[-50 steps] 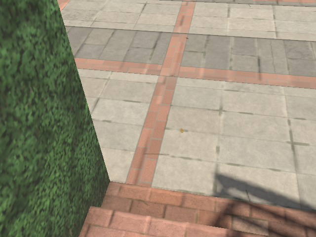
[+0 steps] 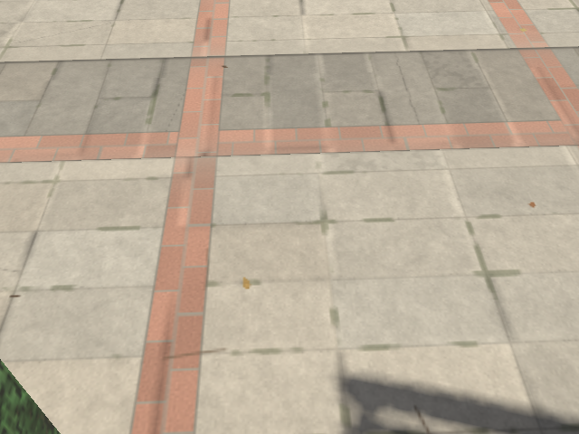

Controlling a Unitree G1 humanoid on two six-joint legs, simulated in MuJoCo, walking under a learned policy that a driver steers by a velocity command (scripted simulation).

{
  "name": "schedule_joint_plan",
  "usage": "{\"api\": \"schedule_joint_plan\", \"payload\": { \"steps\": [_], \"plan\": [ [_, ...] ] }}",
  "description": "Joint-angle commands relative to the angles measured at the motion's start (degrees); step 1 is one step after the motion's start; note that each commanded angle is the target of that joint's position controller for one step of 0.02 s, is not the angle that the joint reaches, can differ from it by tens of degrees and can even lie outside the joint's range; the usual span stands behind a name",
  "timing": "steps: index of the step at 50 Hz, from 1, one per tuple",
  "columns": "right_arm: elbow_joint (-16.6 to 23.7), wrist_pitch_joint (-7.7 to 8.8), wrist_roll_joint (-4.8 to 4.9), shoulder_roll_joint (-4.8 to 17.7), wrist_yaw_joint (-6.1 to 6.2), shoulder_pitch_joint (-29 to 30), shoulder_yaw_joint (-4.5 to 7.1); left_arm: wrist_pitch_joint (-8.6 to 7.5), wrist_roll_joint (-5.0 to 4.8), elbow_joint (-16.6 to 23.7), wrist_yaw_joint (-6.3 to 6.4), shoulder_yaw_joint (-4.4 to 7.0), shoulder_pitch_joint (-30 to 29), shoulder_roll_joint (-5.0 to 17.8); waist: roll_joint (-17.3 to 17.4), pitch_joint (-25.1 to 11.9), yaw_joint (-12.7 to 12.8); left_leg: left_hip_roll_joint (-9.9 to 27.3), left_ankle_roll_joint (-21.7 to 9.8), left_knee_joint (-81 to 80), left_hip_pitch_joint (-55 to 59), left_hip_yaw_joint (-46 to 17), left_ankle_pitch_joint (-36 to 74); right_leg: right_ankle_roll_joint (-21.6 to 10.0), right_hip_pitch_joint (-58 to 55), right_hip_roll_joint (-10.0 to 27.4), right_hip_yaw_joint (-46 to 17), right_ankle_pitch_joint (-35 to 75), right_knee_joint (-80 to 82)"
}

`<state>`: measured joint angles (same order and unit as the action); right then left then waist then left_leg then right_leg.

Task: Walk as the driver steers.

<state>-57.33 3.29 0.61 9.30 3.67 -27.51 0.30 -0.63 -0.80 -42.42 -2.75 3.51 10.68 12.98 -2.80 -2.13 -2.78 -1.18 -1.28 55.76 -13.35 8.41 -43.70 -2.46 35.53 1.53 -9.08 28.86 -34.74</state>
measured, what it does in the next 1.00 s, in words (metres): goes down, turning right: right foot 0.18 m lower, then left foot 0.18 m lower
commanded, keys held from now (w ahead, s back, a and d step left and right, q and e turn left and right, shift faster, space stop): w+e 0.54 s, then w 0.40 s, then q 0.06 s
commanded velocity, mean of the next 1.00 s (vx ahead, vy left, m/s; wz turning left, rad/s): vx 0.50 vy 0.00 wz -0.41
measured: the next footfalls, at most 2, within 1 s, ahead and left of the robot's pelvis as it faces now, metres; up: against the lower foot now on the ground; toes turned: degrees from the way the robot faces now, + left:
right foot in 0.10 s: +0.20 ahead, -0.12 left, -0.18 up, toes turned -3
left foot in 0.62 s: +0.47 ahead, +0.06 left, -0.36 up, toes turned -27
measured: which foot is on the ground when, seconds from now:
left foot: down 0.00-0.10, up 0.12-0.60, down 0.62-1.00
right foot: up 0.00-0.08, down 0.10-0.60, up 0.62-1.00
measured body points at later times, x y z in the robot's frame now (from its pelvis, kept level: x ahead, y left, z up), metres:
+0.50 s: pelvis +0.26 -0.03 -0.16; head +0.25 -0.05 +0.29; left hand +0.34 +0.21 -0.28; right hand +0.38 -0.32 -0.24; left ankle +0.47 +0.09 -0.85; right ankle +0.16 -0.12 -0.84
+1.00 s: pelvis +0.52 -0.07 -0.31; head +0.53 -0.06 +0.14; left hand +0.83 +0.01 -0.38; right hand +0.31 -0.18 -0.44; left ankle +0.43 +0.08 -1.02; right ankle +0.62 -0.31 -0.97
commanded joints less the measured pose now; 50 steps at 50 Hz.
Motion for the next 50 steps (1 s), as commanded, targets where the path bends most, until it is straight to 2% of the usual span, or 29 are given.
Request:
{"api": "schedule_joint_plan", "payload": {
  "steps": [1, 3, 4, 5, 6, 7, 8, 9, 10, 12, 13, 15, 16, 17, 19, 22, 27, 29, 31, 32, 33, 34, 35, 36, 38, 41, 44, 46, 50],
  "plan": [
    [2.0, -1.40, 0.10, 7.8, 0.37, -3.0, 2.29, -0.44, -1.02, 5.3, -1.43, -1.20, -7.1, -0.5, 5.7, 10.7, -3.6, 14.6, -6.8, -3.5, 2.2, -14.0, 32.7, -0.6, 6.9, 3.1, 0.9, -6.2, 9.1],
    [1.0, -2.19, -0.05, 7.9, -0.29, -2.0, 2.28, -0.08, -0.39, 2.4, -1.33, -0.34, -1.5, 1.3, 4.0, 7.8, -1.1, 15.1, -6.7, 6.6, -2.0, -12.1, 40.2, -2.2, -6.0, 1.7, 8.0, -13.6, 9.8],
    [0.4, -1.73, -0.39, 9.4, -0.77, 2.5, 2.68, -0.14, -0.95, -1.5, -0.99, 0.72, 11.3, 2.4, 4.8, 4.0, 6.5, 15.4, -6.1, 16.9, -7.6, -11.9, 42.2, -4.7, -21.5, 2.6, 7.9, -13.6, 12.2],
    [1.0, -0.53, -0.61, 9.4, -1.43, 3.0, 2.79, -0.02, 0.38, -5.3, -0.33, 2.59, 20.9, 7.4, -3.2, -1.3, 10.8, 8.1, -3.6, 37.3, -12.9, -5.1, 44.9, -7.2, -37.5, -1.5, 11.8, -6.7, 12.4],
    [2.2, 0.84, -2.40, 4.1, -2.18, -2.5, 1.98, -0.19, 0.60, -8.1, -0.54, 2.16, 26.0, 10.9, -20.0, -4.8, 8.5, 0.6, 1.6, 67.5, -38.1, -2.5, -7.0, -12.7, -58.4, 6.2, 2.5, 20.3, -6.1],
    [4.8, 2.40, -0.22, 7.4, -3.22, -6.6, 1.79, 0.54, -0.88, -7.1, -0.27, 2.07, 26.4, 10.8, -21.4, -15.4, 7.9, 1.1, 3.5, 71.5, -45.8, -11.1, -9.1, -20.4, -65.9, 10.8, -11.0, 9.7, -8.9],
    [9.2, 2.78, 0.08, 9.5, -3.08, 0.2, 2.20, 1.48, -1.42, -5.5, 0.36, 2.38, 24.8, 11.6, -15.2, -18.2, 9.9, 1.8, 5.0, 68.6, -49.3, -11.8, -7.1, -23.7, -64.2, 14.7, -18.9, -4.4, 0.2],
    [14.1, 2.57, 3.21, 6.8, -2.17, 8.5, 1.15, 1.74, -1.27, -7.5, 1.31, 3.48, 22.9, 14.9, -5.2, -14.2, 9.0, 3.6, 3.3, 57.7, -55.9, -13.5, 4.9, -24.9, -57.6, 19.6, -32.8, -40.8, 11.2],
    [15.0, 1.13, 2.81, 9.3, -0.34, 15.2, 2.31, 0.83, 0.23, -4.4, 1.31, 1.92, 14.2, 10.2, 7.9, -5.2, 6.4, 5.5, 2.7, 51.6, -53.2, -13.6, 12.2, -20.7, -42.6, 19.3, -36.7, -51.5, 15.0],
    [13.4, -0.47, 0.69, 9.1, 0.44, 10.2, 3.15, -2.38, 1.62, -0.9, 1.11, 0.17, 3.7, 5.4, 6.2, 0.9, -0.6, 7.8, 1.9, 33.3, -44.5, -19.3, 27.3, -17.7, -22.2, 15.3, -34.2, -44.5, 10.3],
    [14.0, -0.79, -1.22, 8.2, 0.37, 10.6, 3.72, -2.90, 0.09, -0.2, 2.13, -0.05, 1.4, 4.7, 5.9, 3.5, -2.2, 7.7, 4.0, 20.9, -39.1, -18.1, 33.5, -15.7, -12.6, 9.8, -23.6, -36.0, 9.9],
    [16.0, -0.90, -3.49, 4.8, -0.19, 12.7, 3.10, -2.26, 0.06, -2.1, 4.70, 0.55, 5.1, 6.1, 0.3, -0.9, -1.6, 6.7, 5.9, 11.4, -29.3, -16.0, 38.6, -16.1, -9.4, 4.7, -18.5, -23.4, 8.4],
    [13.3, -0.09, -1.98, 6.1, -1.34, 7.0, 3.50, -1.86, 1.82, -2.8, 5.48, 1.12, 7.2, 8.1, -0.1, -4.9, -2.5, 5.1, 6.0, 15.6, -23.7, -15.0, 47.6, -16.1, -9.6, 4.5, -17.0, -17.5, 6.4],
    [15.0, 0.47, -0.46, 9.2, -2.24, 11.5, 4.68, -2.52, 0.38, -5.3, 6.19, 0.96, 13.1, 6.1, 0.3, -2.5, -0.3, 5.9, 5.1, 7.7, -32.4, -19.4, 56.5, -14.6, -16.1, 3.0, -17.0, -27.1, 3.3],
    [19.0, 1.18, -1.67, 8.5, -2.75, 21.2, 4.07, -2.82, -1.64, -5.6, 7.23, -0.15, 14.5, 2.0, 1.5, 2.3, 1.7, 4.4, 3.9, -9.1, -31.3, -19.4, 67.1, -13.9, -11.8, -0.8, -15.7, -42.5, 0.8],
    [21.5, 1.26, -3.72, 5.3, -3.83, 22.6, 3.40, -1.33, -0.43, -4.5, 7.63, -0.10, 10.6, 3.2, -0.8, 1.7, 2.5, 0.2, 3.2, -17.1, -12.0, -15.1, 74.8, -11.9, 0.8, -6.2, -12.9, -51.9, -2.4],
    [23.6, 0.80, -0.08, 6.9, -5.29, 22.4, 3.77, 0.43, -1.16, -4.0, 8.70, -0.31, 13.7, 2.9, -3.1, 4.3, 5.2, 4.8, 1.8, -31.7, -12.3, -21.2, 62.7, -11.6, -12.1, -5.0, -21.0, -52.8, -17.4],
    [18.7, 1.04, 0.28, 8.9, -5.50, 12.8, 5.06, 0.99, -1.24, -4.5, 9.40, -0.86, 13.2, 1.6, -2.7, 4.6, 3.3, 8.1, 0.4, -41.1, -6.0, -19.5, 65.9, -10.0, -15.6, -6.2, -20.7, -44.0, -28.5],
    [10.2, 0.81, -1.49, 8.0, -6.00, -8.6, 5.94, 0.58, -0.58, -8.2, 6.60, -1.74, 14.7, -1.2, 5.9, -0.3, -4.7, 10.3, -1.0, -37.0, 24.0, -16.3, 71.6, -5.1, 3.0, -13.1, -10.9, -56.2, -56.4],
    [6.7, 0.41, -1.53, 6.1, -6.56, -18.6, 4.61, -0.70, -0.83, -9.4, 4.39, -2.31, 18.1, -5.6, 19.0, -4.4, -6.6, 13.6, -2.3, -15.4, 41.1, -16.7, 81.2, -2.8, 24.7, -18.1, -6.4, -81.8, -83.2],
    [6.3, 0.34, 0.27, 7.5, -6.85, -15.6, 4.44, -2.25, -2.64, -7.5, 3.50, -2.34, 23.8, -4.3, 31.2, -4.7, -1.0, 17.3, -4.7, -14.0, 40.9, -25.6, 80.5, -2.2, 35.7, -14.4, -6.1, -77.9, -92.8],
    [6.3, -0.46, 0.96, 8.8, -6.79, -15.3, 4.64, -3.24, -3.33, -7.1, 3.44, -1.77, 21.4, -0.9, 28.7, -5.1, -1.3, 21.1, -9.0, -18.6, 36.1, -29.6, 72.0, -0.9, 38.8, -11.7, -2.8, -73.7, -97.2],
    [6.3, -0.06, 0.05, 14.3, -6.40, -11.3, 6.15, -3.59, -4.45, -2.9, 4.39, -1.36, 12.0, 3.0, 20.6, -3.8, -1.2, 25.9, -16.3, -30.5, 28.5, -41.8, 33.3, -1.1, 40.4, -5.8, 0.2, -62.8, -87.6],
    [7.1, 0.17, -2.22, 8.4, -6.02, -4.9, 3.97, -2.09, -4.63, -1.1, 5.61, -0.87, 2.6, 4.5, 5.0, 3.7, -0.7, 25.2, -16.7, -39.4, 14.4, -45.4, 17.1, -1.9, 38.2, -2.7, 0.3, -54.8, -81.5],
    [6.9, 2.36, -2.28, 3.3, -4.98, 4.9, 0.70, -1.47, -2.62, 0.6, 5.75, -0.97, -1.7, 3.5, 0.4, 12.6, 4.9, 18.5, -12.1, -35.8, -5.0, -40.1, 21.0, -2.3, 31.0, 1.8, -4.3, -41.7, -62.2],
    [4.9, 2.16, -1.10, 5.4, -2.34, 2.2, 0.40, -2.36, 1.68, 3.9, 4.13, -1.22, -6.7, 0.7, 8.6, 9.2, 3.1, 9.9, -9.3, -38.8, -13.4, -26.6, 43.8, 2.3, 12.7, 3.4, 4.7, -21.3, -28.7],
    [2.0, 1.72, -0.59, 7.8, -2.01, -3.0, 1.25, -1.74, 0.26, 2.7, 2.35, -0.99, -2.4, -1.4, 8.8, 2.5, 4.0, 10.7, -9.4, -33.5, -4.4, -24.1, 56.0, 1.9, 6.7, 2.6, 4.7, -14.0, -27.3],
    [0.0, 1.97, 0.84, 4.4, -1.63, -10.3, 0.74, -2.19, 0.18, 4.7, 1.43, -0.40, -11.0, 0.5, 6.5, 4.3, -1.2, 11.2, -8.9, -27.7, 11.8, -27.4, 48.0, 0.3, 19.6, 3.6, 1.0, -12.3, -18.9],
    [-2.5, 1.03, 0.11, 1.7, 0.40, -22.2, 0.15, -5.33, -0.05, 9.4, -1.33, -1.03, -28.7, -1.4, 8.8, 9.0, -8.2, 11.8, -9.5, -22.8, 27.9, -33.9, 48.3, 0.0, 34.7, 1.7, 1.1, -18.8, -7.1]
  ]
}}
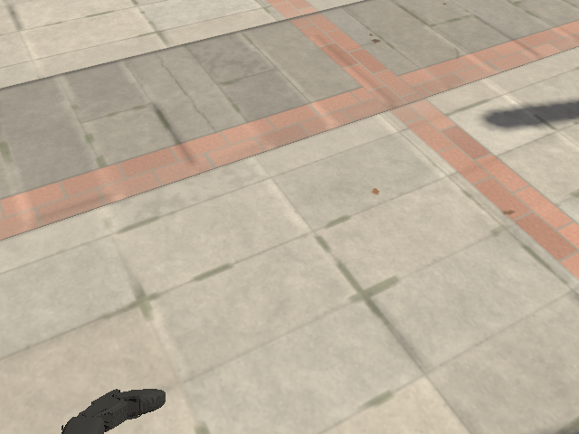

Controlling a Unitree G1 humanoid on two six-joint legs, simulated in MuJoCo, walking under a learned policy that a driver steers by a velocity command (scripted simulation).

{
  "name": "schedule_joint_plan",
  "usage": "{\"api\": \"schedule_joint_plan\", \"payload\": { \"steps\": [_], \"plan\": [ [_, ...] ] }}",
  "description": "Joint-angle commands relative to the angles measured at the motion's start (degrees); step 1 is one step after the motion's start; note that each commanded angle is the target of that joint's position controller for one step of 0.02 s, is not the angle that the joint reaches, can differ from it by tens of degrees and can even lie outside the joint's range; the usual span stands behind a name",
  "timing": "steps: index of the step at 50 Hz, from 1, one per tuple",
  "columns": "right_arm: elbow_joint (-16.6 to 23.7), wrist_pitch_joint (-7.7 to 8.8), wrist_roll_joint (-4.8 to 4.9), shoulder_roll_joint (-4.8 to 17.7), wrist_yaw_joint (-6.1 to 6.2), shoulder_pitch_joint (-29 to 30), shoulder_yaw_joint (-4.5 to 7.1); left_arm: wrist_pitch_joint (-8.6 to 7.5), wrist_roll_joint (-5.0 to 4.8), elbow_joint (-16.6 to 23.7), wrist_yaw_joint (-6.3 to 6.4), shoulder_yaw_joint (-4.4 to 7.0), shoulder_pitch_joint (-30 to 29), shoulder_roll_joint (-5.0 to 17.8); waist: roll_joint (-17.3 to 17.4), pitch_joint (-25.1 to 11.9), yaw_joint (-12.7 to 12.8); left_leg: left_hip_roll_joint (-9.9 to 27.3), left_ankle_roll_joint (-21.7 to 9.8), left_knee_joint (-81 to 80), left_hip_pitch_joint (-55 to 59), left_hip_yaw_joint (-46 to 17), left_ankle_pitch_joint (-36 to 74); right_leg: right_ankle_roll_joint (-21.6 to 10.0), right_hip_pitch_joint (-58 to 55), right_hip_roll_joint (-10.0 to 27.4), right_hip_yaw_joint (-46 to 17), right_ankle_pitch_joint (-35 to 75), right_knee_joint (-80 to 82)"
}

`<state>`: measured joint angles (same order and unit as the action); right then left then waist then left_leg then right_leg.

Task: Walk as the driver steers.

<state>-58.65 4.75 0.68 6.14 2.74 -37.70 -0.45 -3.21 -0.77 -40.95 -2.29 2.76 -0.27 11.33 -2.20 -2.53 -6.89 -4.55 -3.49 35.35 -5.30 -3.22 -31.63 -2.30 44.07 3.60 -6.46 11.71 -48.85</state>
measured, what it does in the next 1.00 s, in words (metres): goes down, turning left: right foot 0.18 m lower, then left foot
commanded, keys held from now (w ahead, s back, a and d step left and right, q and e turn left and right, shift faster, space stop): q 1.00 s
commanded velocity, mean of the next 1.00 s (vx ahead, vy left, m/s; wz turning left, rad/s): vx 0.09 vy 0.00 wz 0.47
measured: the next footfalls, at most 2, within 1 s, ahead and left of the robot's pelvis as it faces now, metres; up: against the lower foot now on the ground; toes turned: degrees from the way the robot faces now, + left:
right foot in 0.20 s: +0.32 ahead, -0.14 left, -0.18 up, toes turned +7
left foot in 0.72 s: +0.31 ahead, +0.11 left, -0.18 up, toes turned +22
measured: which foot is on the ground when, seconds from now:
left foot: down 0.00-0.20, up 0.22-0.70, down 0.72-1.00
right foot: up 0.00-0.18, down 0.20-0.72, up 0.74-1.00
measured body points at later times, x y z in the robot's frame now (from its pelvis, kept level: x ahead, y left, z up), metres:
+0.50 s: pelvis +0.24 -0.06 -0.15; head +0.28 -0.07 +0.30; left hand +0.22 +0.22 -0.28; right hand +0.46 -0.29 -0.26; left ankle +0.31 +0.12 -0.79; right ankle +0.28 -0.15 -0.89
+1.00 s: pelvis +0.30 +0.01 -0.15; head +0.33 +0.06 +0.29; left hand +0.33 +0.34 -0.26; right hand +0.56 -0.16 -0.24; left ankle +0.27 +0.09 -0.89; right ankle +0.42 -0.13 -0.81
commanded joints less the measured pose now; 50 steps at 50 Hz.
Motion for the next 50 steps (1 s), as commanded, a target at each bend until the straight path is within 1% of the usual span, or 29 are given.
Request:
{"api": "schedule_joint_plan", "payload": {
  "steps": [1, 3, 4, 6, 8, 9, 10, 11, 12, 13, 14, 15, 16, 18, 19, 21, 23, 27, 31, 35, 36, 37, 38, 39, 40, 41, 42, 44, 50],
  "plan": [
    [0.1, -1.27, 0.97, 3.2, 2.10, -9.5, 0.43, -3.90, 1.15, 8.8, -2.87, -0.51, -18.9, 0.1, 5.7, 9.6, -3.4, 12.8, -6.7, -0.4, 13.6, -18.6, 33.4, 0.1, 18.7, -0.5, -0.7, 8.0, 14.2],
    [2.5, -2.39, 0.08, 4.4, 1.52, -3.2, 0.51, -4.02, 1.53, 8.2, -4.34, -1.19, -16.9, -2.6, 4.1, 9.3, -3.7, 7.4, -4.4, -1.0, -12.3, -11.2, 24.5, 1.5, -11.9, -5.1, 4.9, 23.0, 20.5],
    [2.9, -2.35, 0.67, 6.1, 0.96, -1.7, 1.03, -3.66, 1.43, 8.4, -4.12, -1.05, -15.0, -2.9, 4.3, 7.9, -2.7, 6.8, -4.3, 1.1, -16.9, -11.5, 22.2, 1.9, -20.1, -6.1, 4.8, 23.7, 19.5],
    [4.8, -2.30, 1.86, 6.3, 0.59, 1.6, 1.70, -2.54, 0.10, 8.3, -2.60, -0.17, -10.4, 0.5, 6.4, 8.6, -0.3, 5.5, -3.3, 7.9, -11.0, -12.9, 22.2, 1.9, -20.8, -4.3, 1.4, 17.1, 24.7],
    [4.8, -3.31, 1.98, 5.8, 0.73, 2.5, 2.56, -3.24, 0.84, 4.5, -1.11, 0.73, -0.9, 2.9, 4.7, 6.3, 2.3, 2.4, -1.4, 22.4, -3.4, -13.2, 21.3, 1.4, -26.2, -1.0, -0.6, 24.1, 38.4],
    [4.0, -3.89, 1.12, 5.8, 0.14, 2.0, 2.75, -2.94, 1.09, 1.0, -0.72, 1.46, 8.2, 3.4, 2.7, 2.9, 6.0, 1.0, -0.3, 33.8, -7.8, -11.5, 21.7, 1.7, -38.0, 0.3, 1.7, 31.8, 42.5],
    [2.1, -3.81, 0.38, 3.9, -0.43, 0.2, 2.94, -2.30, 1.24, -4.5, -0.56, 2.69, 21.7, 6.1, -1.7, -2.3, 10.6, -1.8, 2.1, 50.4, -25.0, -10.6, -1.8, 0.2, -59.9, 8.0, -3.2, 46.9, 35.1],
    [1.3, -2.92, 1.27, 3.6, -0.74, 0.0, 3.04, -1.73, 2.69, -7.8, -0.34, 2.15, 34.4, 9.9, -8.9, -11.5, 16.2, -6.6, 4.6, 73.2, -38.2, -7.4, -33.1, 0.1, -77.4, 15.2, -3.0, 82.6, 15.7],
    [4.0, -2.12, 3.41, 4.6, -1.54, -10.2, 2.11, -2.17, 1.98, -8.5, -1.08, 2.22, 29.4, 12.4, -18.4, -22.4, 7.8, -2.3, 7.3, 83.7, -48.1, -13.0, -27.6, -10.2, -87.9, 25.0, -10.4, 92.5, 3.1],
    [4.9, -1.70, 3.06, 7.1, -1.75, -7.9, 2.13, -1.06, 2.15, -6.7, -1.69, 1.16, 23.3, 8.9, -15.0, -26.0, 7.7, 2.2, 8.4, 80.7, -49.7, -11.2, -23.9, -12.2, -82.1, 22.5, -10.5, 79.9, 6.1],
    [7.8, -2.71, 2.71, 8.0, -1.22, -0.9, 2.09, -1.00, 1.53, -6.0, -1.57, 0.08, 17.8, 4.9, -6.1, -25.8, 6.7, 5.7, 8.5, 74.6, -49.5, -9.7, -16.4, -15.2, -73.2, 21.8, -11.7, 45.1, 12.0],
    [9.7, -4.01, 2.41, 6.9, -0.33, 3.7, 2.10, -0.81, 1.74, -4.7, -1.27, 0.30, 11.1, 6.9, -1.6, -22.7, 4.0, 8.1, 8.5, 77.8, -45.3, -6.1, -9.6, -18.6, -59.2, 24.3, -18.7, 25.3, 19.0],
    [11.2, -6.13, 1.04, 8.5, 0.63, 8.0, 3.13, -0.39, 1.87, -1.7, -0.34, -0.38, 4.8, 6.1, 6.1, -15.5, 2.3, 7.2, 8.3, 71.9, -40.9, -4.4, 1.5, -18.3, -43.1, 23.5, -17.4, 14.9, 25.2],
    [13.1, -7.17, 0.61, 8.8, 1.36, 11.1, 4.53, -0.33, 3.29, -2.7, 1.59, 0.33, 4.5, 8.7, 3.4, -4.9, 0.8, 7.0, 7.1, 60.8, -36.5, -5.5, 11.9, -13.9, -26.2, 18.4, -8.3, 14.9, 28.8],
    [15.0, -6.75, -0.18, 8.0, 1.50, 14.0, 4.66, -0.35, 3.51, -3.4, 2.64, 0.31, 6.2, 8.8, -0.9, -2.4, 1.7, 6.7, 7.9, 53.6, -36.6, -5.3, 16.4, -12.6, -24.4, 15.7, -4.8, 13.3, 29.0],
    [18.5, -6.17, -0.14, 6.9, 1.23, 20.6, 4.64, 0.24, 2.83, -5.6, 4.76, -0.38, 11.5, 6.3, -2.6, -3.0, 3.5, 7.3, 8.2, 36.7, -36.7, -4.4, 22.6, -11.2, -28.6, 12.4, -0.5, 13.6, 28.7],
    [21.6, -5.97, -0.12, 4.9, 0.07, 24.9, 3.88, 0.65, 1.52, -6.0, 5.77, -0.23, 12.7, 7.3, -4.3, -4.9, 4.2, 7.5, 8.7, 27.7, -33.9, -4.1, 26.6, -11.4, -31.3, 12.5, 0.8, 14.0, 29.0],
    [26.3, -6.80, -0.09, 7.4, -1.66, 30.5, 3.94, 1.99, 0.91, -4.3, 5.69, 1.05, 13.1, 11.4, -3.7, -2.4, 5.7, 7.2, 7.5, 18.8, -31.1, -2.1, 30.8, -10.5, -31.5, 14.0, 3.0, 3.1, 31.0],
    [30.2, -7.53, 0.39, 10.4, -3.02, 35.9, 4.55, 3.80, 0.81, -2.8, 5.25, 2.71, 15.3, 14.5, -4.0, 1.2, 8.4, 6.4, 5.2, 12.9, -27.5, 2.2, 19.5, -8.6, -31.1, 14.6, 5.0, -12.6, 30.5],
    [31.1, -7.16, 0.59, 11.1, -3.92, 34.4, 5.00, 5.25, -0.14, -1.6, 5.18, 3.63, 17.3, 14.9, -3.1, 1.0, 8.8, 3.5, 1.2, -1.3, -18.8, 6.9, 16.0, -4.2, -32.8, 14.0, 7.1, -18.4, 22.1],
    [30.5, -6.94, 0.71, 13.3, -3.48, 31.8, 5.97, 5.27, 0.42, -2.2, 4.88, 3.41, 20.2, 13.6, 0.6, -0.4, 8.3, 3.2, -0.4, -5.8, -11.0, 5.1, 24.5, -1.2, -29.3, 11.9, 10.1, -18.5, 15.7],
    [30.5, -6.77, 0.55, 20.0, -2.77, 27.1, 7.99, 4.63, 2.32, -0.2, 4.58, 2.56, 20.0, 10.4, 13.1, -3.8, 8.0, 13.2, -4.8, -5.3, 4.0, -10.1, 51.2, 4.5, -14.9, 6.3, 16.7, -27.9, -3.0],
    [30.4, -6.53, -0.80, 24.7, -3.00, 22.6, 8.94, 3.29, 3.13, 5.4, 4.10, 1.02, 12.9, 8.3, 24.0, -9.7, 4.3, 25.6, -18.0, -8.2, 13.4, -30.6, 62.8, 8.1, 3.6, -2.2, 11.9, -51.9, -20.5],
    [29.8, -5.87, -2.95, 22.0, -3.39, 18.9, 8.17, 2.51, 1.51, 5.5, 3.68, 2.07, 7.1, 11.1, 12.4, -12.8, 0.2, 26.8, -21.1, -10.5, 14.0, -32.2, 60.4, 8.0, 7.2, -2.9, 2.2, -51.7, -27.3],
    [29.3, -5.33, -2.73, 21.3, -3.23, 22.1, 7.76, 2.92, 0.72, 6.0, 3.94, 2.16, 5.2, 10.9, 10.3, -9.6, 2.1, 24.3, -18.4, -9.7, 11.2, -27.3, 59.3, 7.5, 8.7, -2.4, 0.9, -47.4, -29.2],
    [29.7, -5.46, -0.94, 19.9, -2.74, 26.3, 7.47, 3.82, 1.21, 4.6, 4.74, 2.48, 6.5, 11.2, 6.4, -6.0, 4.6, 21.1, -14.3, -9.3, 5.5, -22.0, 58.4, 7.4, 7.6, -1.4, 0.7, -41.6, -27.9],
    [30.3, -5.96, 0.34, 18.8, -2.26, 29.6, 7.15, 4.61, 1.85, 4.0, 5.37, 2.83, 8.0, 11.9, 6.6, -4.7, 6.6, 19.1, -12.0, -9.9, 0.1, -18.9, 56.7, 7.7, 4.2, -0.7, 0.4, -36.9, -25.7],
    [30.7, -6.45, 0.11, 18.7, -2.02, 32.9, 6.96, 4.84, 1.94, 3.9, 5.04, 3.18, 9.6, 11.3, 7.4, -5.0, 9.1, 15.1, -9.9, -10.4, -7.0, -15.7, 55.7, 7.7, -3.3, -2.4, 2.2, -31.3, -24.4],
    [28.1, -6.93, 0.62, 18.6, -0.45, 28.2, 7.00, 4.20, 1.81, 6.7, 3.48, 1.87, 3.4, 6.8, 8.3, -6.5, 7.0, 12.2, -8.8, -9.2, -6.0, -18.1, 43.6, 7.9, -7.4, -3.9, 0.7, -25.3, -7.6]
  ]
}}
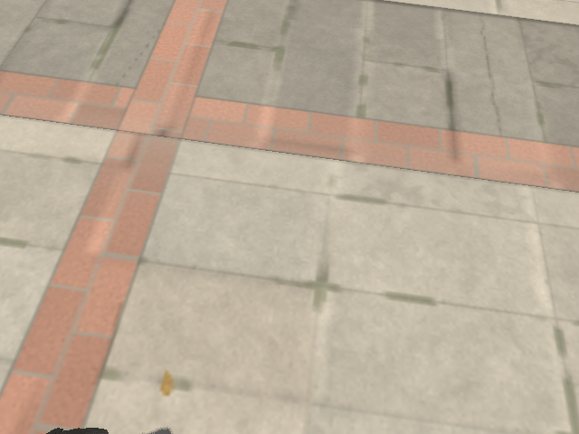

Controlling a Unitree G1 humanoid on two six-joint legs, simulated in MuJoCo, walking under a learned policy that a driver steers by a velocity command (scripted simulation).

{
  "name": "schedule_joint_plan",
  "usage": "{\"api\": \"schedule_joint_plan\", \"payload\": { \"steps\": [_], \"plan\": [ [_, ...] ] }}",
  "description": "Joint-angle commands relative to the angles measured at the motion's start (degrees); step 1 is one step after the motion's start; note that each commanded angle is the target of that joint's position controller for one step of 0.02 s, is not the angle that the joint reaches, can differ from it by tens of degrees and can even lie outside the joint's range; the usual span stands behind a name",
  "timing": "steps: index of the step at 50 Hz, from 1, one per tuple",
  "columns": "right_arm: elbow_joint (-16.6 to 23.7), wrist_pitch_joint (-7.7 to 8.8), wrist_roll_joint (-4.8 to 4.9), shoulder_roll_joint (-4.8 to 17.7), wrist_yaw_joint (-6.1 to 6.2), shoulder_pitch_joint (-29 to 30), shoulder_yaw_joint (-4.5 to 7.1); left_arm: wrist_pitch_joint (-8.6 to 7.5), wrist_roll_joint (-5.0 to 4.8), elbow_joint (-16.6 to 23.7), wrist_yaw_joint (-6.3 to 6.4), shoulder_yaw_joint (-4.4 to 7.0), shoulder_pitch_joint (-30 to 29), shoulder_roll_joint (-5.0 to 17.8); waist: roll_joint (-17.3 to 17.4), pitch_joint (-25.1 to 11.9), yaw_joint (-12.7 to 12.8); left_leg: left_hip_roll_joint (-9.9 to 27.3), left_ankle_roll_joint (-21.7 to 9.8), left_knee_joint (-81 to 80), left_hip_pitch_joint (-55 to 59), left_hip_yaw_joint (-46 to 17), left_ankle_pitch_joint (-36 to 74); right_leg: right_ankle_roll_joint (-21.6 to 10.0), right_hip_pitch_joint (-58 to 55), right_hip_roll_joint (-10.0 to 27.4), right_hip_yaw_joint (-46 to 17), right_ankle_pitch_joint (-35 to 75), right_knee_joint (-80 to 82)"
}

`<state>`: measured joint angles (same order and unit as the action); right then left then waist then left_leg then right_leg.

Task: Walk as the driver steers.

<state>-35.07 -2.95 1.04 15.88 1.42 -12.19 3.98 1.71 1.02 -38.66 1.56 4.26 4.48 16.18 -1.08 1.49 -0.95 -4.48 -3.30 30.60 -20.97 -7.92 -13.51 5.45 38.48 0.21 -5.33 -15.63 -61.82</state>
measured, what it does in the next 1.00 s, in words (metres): steps on the spot: right foot, then left foot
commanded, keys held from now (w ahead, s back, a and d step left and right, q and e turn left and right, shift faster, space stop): q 0.14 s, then no key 0.22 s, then e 0.64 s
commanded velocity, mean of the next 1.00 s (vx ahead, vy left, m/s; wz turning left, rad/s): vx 0.00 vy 0.00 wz -0.03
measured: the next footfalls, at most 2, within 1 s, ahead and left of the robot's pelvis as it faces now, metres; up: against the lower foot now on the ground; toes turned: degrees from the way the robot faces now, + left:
right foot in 0.20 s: +0.10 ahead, -0.13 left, +0.00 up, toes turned +2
left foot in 0.50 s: +0.04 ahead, +0.11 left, +0.00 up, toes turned +4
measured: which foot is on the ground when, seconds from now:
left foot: down 0.00-0.22, up 0.24-0.48, down 0.50-0.80, up 0.82-1.00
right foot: up 0.00-0.18, down 0.20-1.00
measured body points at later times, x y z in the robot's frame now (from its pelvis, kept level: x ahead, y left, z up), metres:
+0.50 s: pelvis +0.05 -0.04 +0.00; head +0.08 -0.04 +0.45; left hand +0.14 +0.23 -0.11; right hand +0.24 -0.26 -0.11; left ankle +0.00 +0.11 -0.74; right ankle +0.06 -0.15 -0.74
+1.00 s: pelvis +0.06 -0.05 +0.00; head +0.10 -0.08 +0.45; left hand +0.24 +0.21 -0.08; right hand +0.21 -0.34 -0.10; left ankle +0.06 +0.12 -0.66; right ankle +0.06 -0.13 -0.74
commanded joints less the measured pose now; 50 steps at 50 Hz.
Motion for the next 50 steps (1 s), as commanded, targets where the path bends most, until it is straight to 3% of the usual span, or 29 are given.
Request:
{"api": "schedule_joint_plan", "payload": {
  "steps": [1, 7, 9, 10, 11, 12, 13, 14, 16, 19, 20, 22, 24, 26, 27, 29, 31, 34, 35, 37, 39, 40, 41, 42, 43, 44, 45, 46, 50],
  "plan": [
    [4.3, 0.58, 0.20, 9.4, 1.00, 1.9, 2.72, -0.89, -0.08, 4.8, -0.56, 0.32, -2.6, 1.9, 7.7, -10.4, 0.6, 12.2, -9.0, -4.6, 9.3, -14.9, 22.2, 0.1, -3.0, -1.0, -0.7, 1.7, 7.8],
    [4.5, 0.16, 0.07, 10.3, 0.57, 0.2, 2.82, -2.30, -1.07, 5.7, -1.49, 0.82, -4.7, 3.4, 12.2, -8.5, -0.6, 11.6, -9.3, -3.3, 9.9, -22.8, 20.0, -2.2, -10.3, -3.6, -0.8, -5.6, 21.2],
    [4.8, 0.15, 0.56, 9.0, 0.83, 2.1, 2.29, -2.96, -1.08, 4.1, -2.11, 1.07, -0.5, 3.5, 12.1, -8.8, 1.9, 9.8, -7.1, -1.6, 8.3, -21.8, 19.9, -4.0, -19.7, -2.8, 0.9, 2.3, 33.9],
    [4.7, 0.32, 0.50, 7.1, 1.03, 1.2, 1.75, -3.16, -0.41, 3.1, -2.29, 1.54, 2.0, 4.6, 10.7, -9.4, 2.2, 7.9, -4.8, 0.3, 4.2, -20.4, 15.7, -5.3, -27.9, 0.1, 0.1, 10.7, 37.8],
    [4.7, 0.62, -1.09, 3.5, 0.83, -2.1, 0.67, -3.03, 0.85, 3.6, -2.25, 2.22, 4.1, 7.9, -0.7, -12.8, 0.8, 2.1, -0.9, 11.2, -3.4, -14.6, -0.1, -9.9, -38.4, 11.0, -9.8, 26.6, 37.4],
    [5.8, 1.16, -0.09, 3.8, 0.93, -3.0, 0.75, -2.79, 2.34, 2.3, -2.53, 2.45, 4.4, 9.2, -15.8, -12.1, -0.7, -4.3, 2.7, 17.4, -11.7, -8.6, -22.5, -21.0, -38.3, 20.6, -23.5, 36.3, 39.8],
    [4.9, 1.52, -0.83, 9.4, 1.07, -2.2, 2.31, -3.26, 1.32, 2.9, -2.66, 1.55, 3.5, 5.7, -11.1, -10.5, 0.4, -1.4, 5.8, 27.9, -13.0, -7.9, -25.5, -24.9, -35.4, 22.9, -25.2, 34.4, 40.4],
    [4.3, 1.33, -0.72, 11.1, 1.03, -1.1, 3.18, -3.28, 0.29, 3.0, -2.51, 1.32, 2.2, 5.0, -8.5, -8.7, 0.4, -1.0, 7.0, 33.2, -14.0, -6.5, -22.6, -23.5, -33.6, 20.5, -20.8, 32.1, 39.9],
    [2.6, 0.19, -0.99, 8.7, 1.12, -2.0, 2.88, -2.97, -0.86, 2.8, -2.33, 0.74, -0.8, 3.7, -6.0, -6.2, -0.9, 0.3, 8.7, 34.3, -12.8, -6.1, -16.4, -19.5, -30.7, 15.5, -14.0, 30.5, 39.0],
    [1.4, 0.30, -1.24, 0.6, 0.31, -1.2, 0.06, -2.07, -0.44, 1.4, -2.19, -0.04, -1.1, 2.0, -7.0, -7.3, -1.2, 3.2, 9.5, 17.8, -2.9, 1.7, -12.4, -16.2, -27.7, 8.6, -4.3, 34.4, 38.2],
    [1.8, 0.66, -1.44, -1.2, 0.07, 1.0, -0.76, -1.77, -0.70, 0.7, -2.25, -0.05, 0.3, 2.2, -8.6, -7.3, 0.3, 3.3, 9.5, 11.2, 0.6, 3.6, -12.5, -15.9, -27.5, 7.4, -4.0, 32.6, 38.6],
    [1.5, 0.95, -1.15, 0.6, -0.14, 1.6, 0.00, -1.57, -1.25, 0.1, -2.52, 0.21, 2.1, 4.0, -10.3, -6.3, 0.3, 2.5, 9.1, 0.6, 5.7, 5.4, -7.3, -15.9, -27.6, 7.2, -6.2, 28.5, 38.5],
    [0.9, 1.18, -1.68, 3.3, -0.17, 0.3, 0.92, -2.03, -1.80, 0.4, -2.73, 0.45, 3.1, 5.0, -8.5, -6.1, -0.4, 3.1, 7.1, -7.7, 12.8, 4.8, 4.5, -13.9, -26.0, 7.2, -8.5, 25.8, 38.4],
    [2.3, 1.14, -2.62, 8.6, 0.47, -1.1, 2.21, -3.05, -1.24, 1.2, -3.69, 0.59, 4.3, 5.8, -1.8, -8.3, 0.7, 9.2, 3.9, -1.9, 20.8, 1.9, 17.8, -9.5, -19.8, 4.7, -8.2, 15.8, 36.2],
    [1.3, 1.05, -2.31, 9.1, 0.33, -0.5, 2.98, -3.28, -1.52, 1.8, -3.88, 0.30, 4.0, 4.9, 4.6, -8.7, 0.9, 9.1, 1.7, -0.3, 18.3, 2.0, 11.6, -7.8, -19.1, 1.3, -4.1, 10.2, 34.9],
    [2.0, 1.27, -2.27, 6.5, 0.19, -0.7, 2.74, -2.66, -2.09, 2.8, -3.35, 0.58, 1.3, 5.5, 6.4, -6.0, -0.9, 10.1, 0.6, -3.1, 14.5, 0.6, 4.3, -6.3, -17.0, -1.6, -1.3, 6.7, 28.4],
    [2.2, 1.49, -1.75, 6.8, 0.47, -1.6, 2.86, -1.60, -2.15, 4.0, -2.85, 0.50, 2.8, 4.6, 11.2, -4.8, -0.3, 14.5, -2.0, -5.9, 12.8, -3.5, 5.1, -5.8, -14.4, -2.4, -0.2, 5.9, 22.6],
    [3.2, 1.99, -1.19, 7.2, 1.33, 0.5, 2.82, -0.62, -1.99, 4.9, -2.78, 0.96, 4.3, 4.7, 13.3, -3.2, 1.0, 21.2, -6.3, -6.4, 10.5, -7.3, 14.7, -5.7, -12.2, -2.1, 2.5, -6.3, 15.5],
    [3.6, 2.10, -0.87, 7.4, 1.54, 2.0, 2.77, -0.36, -2.00, 5.1, -2.98, 1.03, 5.0, 4.4, 13.3, -3.0, 1.5, 22.5, -7.0, -5.9, 9.8, -7.1, 17.1, -5.8, -12.1, -1.7, 3.6, -10.6, 13.8],
    [4.0, 1.91, -0.26, 8.5, 1.61, 4.0, 2.92, -0.05, -2.32, 5.5, -3.56, 0.93, 5.6, 3.4, 11.4, -2.1, 2.4, 21.3, -5.4, -3.6, 6.9, -3.0, 17.1, -6.6, -15.2, -1.6, 6.0, -10.7, 17.9],
    [3.8, 1.63, -0.07, 8.3, 1.55, 2.3, 3.11, 0.05, -2.06, 5.4, -3.87, 1.56, 6.4, 4.7, 6.7, -2.1, 2.0, 16.0, -0.6, 3.4, 3.1, 3.8, 7.5, -8.6, -21.4, -2.5, 3.7, 5.5, 27.8],
    [4.9, 1.78, -1.29, 5.2, 1.48, 0.7, 2.47, -0.31, -1.59, 6.3, -3.34, 2.99, 7.3, 10.3, -7.9, -3.0, 0.3, 8.4, 5.0, 19.7, -5.5, 11.4, -3.3, -13.4, -27.0, 6.0, -13.7, 22.3, 34.0],
    [8.3, 1.90, -1.25, 3.5, 1.56, 7.4, 1.36, -1.37, -0.46, 6.5, -4.23, 3.14, 10.5, 12.9, -18.5, -5.6, 3.7, 1.6, 6.9, 32.0, -16.2, 6.2, -25.9, -24.2, -31.4, 16.3, -34.1, 29.9, 41.4],
    [7.7, 2.00, -0.94, 4.7, 1.65, 7.0, 1.66, -2.58, 0.28, 6.6, -4.56, 2.38, 10.8, 11.6, -11.1, -6.7, 3.9, 3.1, 7.1, 39.0, -18.7, 0.5, -27.2, -27.1, -33.9, 18.6, -33.1, 29.3, 41.4],
    [6.6, 1.89, -0.93, 5.8, 1.75, 6.3, 2.04, -3.08, -0.21, 6.3, -4.28, 2.26, 8.9, 11.1, -7.1, -5.8, 2.9, 3.8, 7.1, 41.9, -19.7, 0.1, -23.9, -25.4, -33.6, 16.9, -28.4, 29.9, 39.7],
    [5.3, 1.81, -1.19, 6.4, 2.01, 5.0, 2.47, -2.74, -1.36, 6.4, -3.65, 2.45, 6.9, 11.4, -3.1, -5.3, 1.8, 4.3, 7.4, 41.5, -20.2, 0.6, -19.6, -22.9, -33.3, 14.6, -24.4, 29.9, 38.5],
    [4.7, 1.81, -1.56, 7.1, 2.12, 4.3, 2.82, -2.01, -2.35, 6.4, -2.83, 2.32, 5.1, 11.1, -1.7, -5.8, 1.2, 5.3, 7.8, 39.2, -19.2, 0.2, -15.2, -21.1, -32.5, 13.2, -21.7, 30.0, 38.1],
    [4.2, 1.82, -1.52, 6.5, 1.82, 3.9, 2.75, -1.18, -2.62, 6.5, -2.22, 2.16, 4.2, 10.9, -2.5, -6.5, 0.6, 5.1, 8.3, 37.6, -15.9, 1.0, -12.4, -19.8, -30.4, 11.1, -19.0, 30.3, 38.2],
    [4.1, 2.33, -1.31, 3.1, 0.10, 6.0, 1.47, 0.48, -2.54, 6.1, -0.85, 2.08, 4.6, 10.1, -3.8, -8.1, 1.7, 3.8, 9.3, 26.1, -13.1, 2.3, -7.1, -18.3, -32.2, 7.8, -16.1, 28.8, 37.3]
  ]
}}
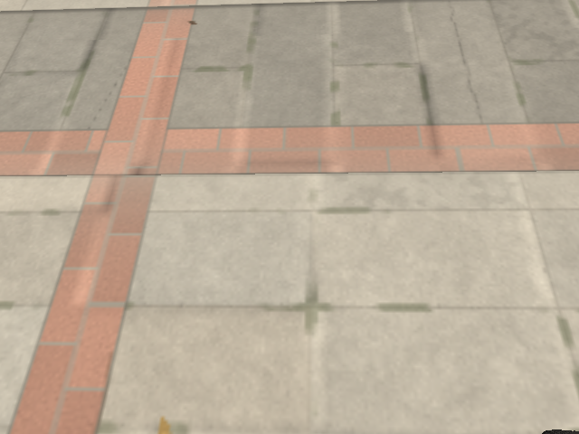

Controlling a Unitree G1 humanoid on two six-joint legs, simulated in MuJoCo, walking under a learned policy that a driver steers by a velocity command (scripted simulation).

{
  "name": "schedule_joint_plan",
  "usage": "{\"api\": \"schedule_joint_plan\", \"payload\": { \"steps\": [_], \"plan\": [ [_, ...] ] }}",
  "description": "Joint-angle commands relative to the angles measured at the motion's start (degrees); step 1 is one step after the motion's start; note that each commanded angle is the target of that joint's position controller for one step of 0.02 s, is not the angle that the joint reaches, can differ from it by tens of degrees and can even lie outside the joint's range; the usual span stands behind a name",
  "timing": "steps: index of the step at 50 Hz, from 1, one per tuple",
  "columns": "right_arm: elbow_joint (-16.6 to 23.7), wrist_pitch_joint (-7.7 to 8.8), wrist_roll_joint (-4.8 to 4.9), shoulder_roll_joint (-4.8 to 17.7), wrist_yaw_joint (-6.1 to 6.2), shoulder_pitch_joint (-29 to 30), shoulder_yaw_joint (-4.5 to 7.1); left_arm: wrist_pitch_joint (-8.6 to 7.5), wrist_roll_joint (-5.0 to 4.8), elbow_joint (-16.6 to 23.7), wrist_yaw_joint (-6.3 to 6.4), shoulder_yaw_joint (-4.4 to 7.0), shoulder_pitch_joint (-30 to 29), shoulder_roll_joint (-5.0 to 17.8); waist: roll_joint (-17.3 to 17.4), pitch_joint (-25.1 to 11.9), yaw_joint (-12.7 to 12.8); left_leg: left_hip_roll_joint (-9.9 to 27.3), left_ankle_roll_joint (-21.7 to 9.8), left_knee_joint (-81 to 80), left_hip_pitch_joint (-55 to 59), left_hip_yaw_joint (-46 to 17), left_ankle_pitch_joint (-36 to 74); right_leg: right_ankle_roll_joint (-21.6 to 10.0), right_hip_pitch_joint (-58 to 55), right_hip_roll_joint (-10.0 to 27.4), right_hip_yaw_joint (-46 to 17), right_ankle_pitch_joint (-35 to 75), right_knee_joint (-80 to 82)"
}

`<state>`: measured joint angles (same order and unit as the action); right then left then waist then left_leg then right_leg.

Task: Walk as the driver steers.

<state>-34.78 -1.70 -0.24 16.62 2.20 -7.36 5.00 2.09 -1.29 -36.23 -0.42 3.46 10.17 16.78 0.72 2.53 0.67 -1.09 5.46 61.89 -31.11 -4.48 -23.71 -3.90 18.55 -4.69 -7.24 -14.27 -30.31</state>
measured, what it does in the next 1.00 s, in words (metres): steps on the spot: left foot, then right foot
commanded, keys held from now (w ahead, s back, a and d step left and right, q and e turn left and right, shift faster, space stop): e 0.22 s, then no key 0.34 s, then q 0.18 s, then w+q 0.26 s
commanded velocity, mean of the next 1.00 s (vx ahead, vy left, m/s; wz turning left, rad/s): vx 0.05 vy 0.00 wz -0.11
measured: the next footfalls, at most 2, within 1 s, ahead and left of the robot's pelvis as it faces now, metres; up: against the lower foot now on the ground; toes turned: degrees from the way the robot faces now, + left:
left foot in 0.24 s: +0.09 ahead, +0.15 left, +0.00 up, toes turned -15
right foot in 0.54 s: +0.01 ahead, -0.10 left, +0.00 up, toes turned -9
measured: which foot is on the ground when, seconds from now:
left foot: up 0.00-0.22, down 0.24-0.76, up 0.78-1.00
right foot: down 0.00-0.24, up 0.26-0.52, down 0.54-1.00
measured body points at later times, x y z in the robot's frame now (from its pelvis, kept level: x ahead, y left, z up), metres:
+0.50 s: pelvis +0.02 +0.04 +0.00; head +0.06 +0.05 +0.45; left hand +0.22 +0.27 -0.11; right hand +0.10 -0.25 -0.10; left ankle +0.05 +0.16 -0.74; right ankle -0.03 -0.10 -0.72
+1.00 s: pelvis +0.07 +0.05 -0.01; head +0.10 +0.07 +0.44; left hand +0.16 +0.34 -0.13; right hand +0.22 -0.24 -0.09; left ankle +0.10 +0.16 -0.72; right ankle -0.03 -0.10 -0.74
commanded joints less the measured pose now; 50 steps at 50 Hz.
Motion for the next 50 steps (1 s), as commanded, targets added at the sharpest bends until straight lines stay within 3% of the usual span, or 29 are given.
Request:
{"api": "schedule_joint_plan", "payload": {
  "steps": [1, 5, 8, 10, 11, 12, 13, 14, 15, 17, 20, 22, 24, 26, 27, 28, 29, 30, 31, 35, 37, 39, 40, 41, 42, 44, 46, 48, 50],
  "plan": [
    [4.0, 1.34, -0.12, 2.0, -0.95, 2.1, 0.21, 0.35, -0.24, 3.7, 1.33, 3.02, -1.1, 9.7, -6.0, -9.3, 0.5, 0.2, 0.6, -8.4, -2.2, -1.1, 3.6, -8.8, -12.3, 12.3, -14.7, 25.9, 5.5],
    [4.1, 2.11, 0.27, 3.3, -1.60, 3.4, 0.39, 0.92, 0.04, 3.9, 1.28, 3.34, -1.8, 11.0, -8.7, -8.6, 1.1, -1.2, -0.2, -17.1, 3.3, -1.2, 2.8, -9.2, -8.6, 12.2, -19.1, 18.1, 6.2],
    [3.9, 2.86, 0.54, 4.2, -2.07, 2.8, 0.78, 1.12, -0.13, 3.9, 1.12, 3.21, -2.4, 10.9, -10.7, -8.1, 1.1, -2.1, -1.5, -23.8, 7.5, -1.2, 2.8, -8.6, -8.1, 11.6, -22.4, 18.3, 5.7],
    [2.9, 3.42, 0.53, 4.3, -2.31, 0.5, 1.14, 1.15, -0.66, 4.0, 1.38, 2.88, -4.1, 10.2, -10.7, -7.7, -1.0, -2.2, -3.0, -33.6, 13.6, -0.4, 8.9, -6.9, -6.6, 9.9, -23.0, 18.1, 4.0],
    [2.0, 3.63, 0.15, 5.1, -2.26, -1.8, 1.58, 1.09, -0.92, 4.2, 1.64, 2.65, -4.4, 9.4, -9.8, -8.0, -2.0, -0.5, -4.1, -39.0, 19.7, -0.6, 15.6, -4.9, -3.7, 8.1, -22.4, 14.2, 2.4],
    [2.0, 3.60, -0.79, 8.0, -2.03, -3.8, 2.20, 0.80, -0.13, 4.2, 1.70, 1.81, -2.6, 6.7, -3.7, -9.8, -1.5, 7.8, -7.2, -40.0, 27.1, -7.1, 23.1, -1.3, 1.7, 5.0, -18.2, 3.4, -4.1],
    [2.2, 3.12, -2.41, 12.3, -2.09, -3.0, 2.82, 0.25, -0.33, 4.8, 1.80, 1.39, 0.0, 5.2, 11.8, -8.5, 1.4, 18.9, -16.3, -42.4, 28.8, -21.0, 35.7, 2.8, 11.1, -4.7, -8.0, -17.4, -15.3],
    [2.0, 3.46, -2.48, 9.3, -2.30, -3.5, 2.33, -0.19, 0.40, 4.2, 2.03, 2.80, 0.0, 9.8, 11.6, -8.9, 0.2, 24.6, -23.2, -42.9, 26.0, -27.3, 37.1, 6.1, 13.0, -2.6, -6.0, -25.2, -28.0],
    [2.3, 3.59, -1.31, 7.4, -2.23, -1.7, 1.56, -0.12, 0.42, 3.1, 2.02, 3.74, 0.8, 12.2, 8.1, -7.6, 0.7, 22.9, -22.9, -42.3, 24.4, -23.0, 35.2, 7.5, 13.9, -0.9, -5.6, -21.7, -34.5],
    [2.0, 3.42, 0.14, 5.2, -2.15, 1.5, 0.72, 0.98, 0.31, 1.1, 2.29, 3.48, 1.6, 9.7, 5.9, -5.6, 1.3, 16.2, -18.2, -41.3, 23.1, -14.4, 31.4, 9.1, 14.1, 0.1, -5.0, -14.9, -35.8],
    [0.4, 3.04, -0.44, 3.7, -2.14, 1.1, -0.12, 1.43, 0.19, 0.8, 1.55, 1.58, 0.6, 3.8, 7.6, -6.5, 0.9, 11.8, -16.5, -40.3, 22.3, -7.0, 36.5, 10.3, 8.1, 1.2, -1.0, -11.0, -24.8],
    [-0.2, 2.56, -0.40, 4.5, -2.19, 0.6, -0.05, 1.21, 0.48, 1.2, 0.95, 0.44, -1.2, 1.6, 9.9, -7.7, -0.1, 11.0, -16.4, -39.9, 22.3, -5.2, 35.6, 10.0, 2.0, 3.0, 2.5, -12.3, -14.2],
    [-0.9, 2.26, -0.04, 5.9, -2.31, -1.0, 0.12, 0.99, 0.38, 0.8, 0.72, 0.65, -1.3, 2.6, 10.9, -7.2, -0.8, 11.3, -16.7, -39.3, 22.2, -6.0, 32.8, 9.2, -2.3, 2.9, 5.0, -10.0, -4.7],
    [-1.4, 2.45, 0.50, 5.2, -2.35, -2.1, -0.46, 0.81, 0.88, -0.8, 0.57, 0.89, 1.1, 3.3, 9.3, -6.6, 0.5, 10.4, -14.2, -38.5, 20.0, -5.6, 30.6, 7.0, -10.0, 2.6, 6.0, 3.1, 8.8],
    [-2.1, 2.98, 0.32, 4.9, -2.62, -4.1, -0.74, 0.74, 1.54, -0.5, 0.66, 1.08, 1.5, 4.9, 7.4, -7.4, 0.1, 9.8, -11.3, -38.2, 18.0, -5.5, 27.6, 5.6, -14.7, 4.8, 2.8, 8.9, 9.0],
    [-2.0, 3.57, -0.85, 4.2, -3.08, -4.5, -1.13, 0.68, 1.94, 0.2, 0.93, 1.45, 2.3, 7.8, 2.2, -8.7, -0.9, 7.0, -7.8, -34.8, 15.4, -2.6, 22.7, 3.8, -18.4, 10.0, -2.2, 22.2, 6.5],
    [-2.1, 3.75, -1.17, 1.9, -3.44, -6.9, -1.77, 0.43, 2.29, -1.7, 0.57, 1.32, 0.5, 7.1, -7.1, -9.3, -4.2, 4.0, -5.4, -36.8, 19.6, 1.0, 15.0, 0.8, -11.9, 10.4, -2.5, 13.5, 4.5],
    [-2.5, 3.43, -1.31, 4.1, -3.51, -4.2, -1.59, 0.03, 2.16, -0.5, 0.07, 0.80, -1.0, 4.1, -5.2, -6.7, -1.4, 3.3, -3.7, -35.5, 19.9, 1.3, 14.2, 0.3, -9.8, 8.7, -1.4, 7.5, 5.5],
    [-2.2, 3.09, -0.68, 4.8, -3.57, -2.6, -1.31, -0.34, 2.51, -1.0, 0.02, 0.51, -0.6, 3.2, -4.3, -4.9, -0.7, 3.0, -3.8, -35.0, 18.5, 1.1, 14.7, 1.1, -9.2, 8.3, -0.9, 5.7, 6.0],
    [-0.4, 1.80, 0.64, 5.2, -2.89, -1.5, -0.95, -1.13, 2.02, -1.4, 0.98, 1.43, 1.3, 5.7, -5.4, -2.4, 0.0, 2.0, -5.1, -30.3, 14.2, -0.2, 18.4, 1.0, -9.2, 9.1, -0.1, 9.0, 5.6],
    [0.5, 1.41, 1.10, 5.3, -2.48, -1.8, -0.70, -0.89, 1.75, -1.0, 1.62, 1.98, 2.4, 6.5, -7.2, -2.4, 0.2, 1.0, -4.7, -25.9, 11.9, 0.1, 16.1, -1.6, -9.0, 12.7, -2.5, 9.8, 7.0],
    [1.0, 0.71, 1.43, 4.5, -2.13, -2.4, -0.60, -0.89, 1.42, -0.8, 2.00, 2.55, 4.3, 7.4, -11.1, -2.6, 1.4, -1.1, -4.5, -17.9, 6.3, 3.8, -0.3, -6.0, -10.4, 18.2, -8.1, -3.0, 11.2],
    [2.0, 0.57, 1.69, 5.1, -2.17, -0.8, -0.36, -1.26, 1.23, -0.8, 2.06, 2.94, 5.9, 8.4, -12.2, -0.8, 3.1, 0.3, -4.8, -8.7, 0.2, 3.5, -8.6, -9.4, -10.8, 23.0, -13.6, -9.3, 14.5],
    [3.4, 0.65, 2.27, 5.1, -2.37, 1.3, -0.20, -2.00, 1.32, -1.3, 2.03, 3.02, 7.3, 8.9, -10.4, 1.9, 3.9, 2.6, -5.5, -2.4, -6.8, 0.6, -11.1, -11.6, -11.5, 26.6, -17.9, -13.3, 17.0],
    [3.9, 0.76, 2.78, 4.5, -2.47, 1.7, -0.22, -2.73, 0.95, -1.9, 1.98, 2.97, 7.2, 8.6, -8.3, 4.1, 3.3, 4.1, -6.3, -1.8, -11.1, -1.6, -9.8, -11.5, -12.7, 27.2, -18.0, -16.0, 18.1],
    [3.7, 1.28, 2.09, 4.1, -2.93, 1.5, -0.48, -3.57, 0.11, -2.1, 1.90, 2.88, 5.1, 7.5, -7.3, 4.0, 2.7, 5.8, -6.7, -6.9, -12.2, -1.5, -4.8, -8.7, -16.3, 24.9, -12.0, -12.0, 18.7],
    [3.5, 1.80, 1.41, 3.3, -3.78, 0.6, -0.98, -3.80, 0.34, -1.9, 1.57, 3.21, 2.7, 8.5, -6.7, 1.3, 2.1, 5.7, -6.5, -12.8, -3.8, 2.8, -1.2, -6.5, -13.6, 21.6, -3.4, -3.4, 17.7],
    [3.1, 1.97, 1.46, 3.7, -4.15, -1.0, -0.98, -4.36, -0.15, -2.2, 1.05, 3.53, 1.9, 9.6, -7.7, -1.1, 1.4, 4.0, -6.7, -18.0, 5.8, 6.5, 0.8, -5.0, -9.2, 19.5, 2.4, -2.3, 16.3],
    [1.6, 1.97, 1.57, 4.5, -4.08, -6.0, -0.40, -4.49, -0.98, -2.7, 0.53, 3.65, 1.2, 10.2, -6.0, -2.4, -1.7, 1.1, -7.8, -25.4, 15.4, 9.9, 6.5, -3.4, -4.7, 18.5, 6.2, -5.6, 11.2]
  ]
}}
Velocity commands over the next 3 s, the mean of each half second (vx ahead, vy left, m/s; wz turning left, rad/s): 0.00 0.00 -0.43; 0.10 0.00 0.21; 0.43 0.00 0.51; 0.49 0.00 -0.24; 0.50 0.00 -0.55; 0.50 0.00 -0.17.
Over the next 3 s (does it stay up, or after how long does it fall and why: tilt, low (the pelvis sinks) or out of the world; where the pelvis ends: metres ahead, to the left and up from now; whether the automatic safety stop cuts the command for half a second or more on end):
stays up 1.07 0.06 -0.01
